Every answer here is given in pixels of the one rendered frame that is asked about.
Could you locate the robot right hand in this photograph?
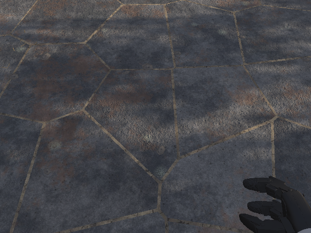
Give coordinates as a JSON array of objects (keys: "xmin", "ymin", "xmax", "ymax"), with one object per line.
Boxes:
[{"xmin": 239, "ymin": 176, "xmax": 311, "ymax": 233}]

